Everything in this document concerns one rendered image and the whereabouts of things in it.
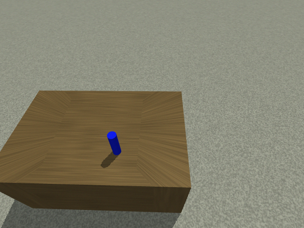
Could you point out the can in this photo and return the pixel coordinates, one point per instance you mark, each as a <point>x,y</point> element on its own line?
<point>113,140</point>

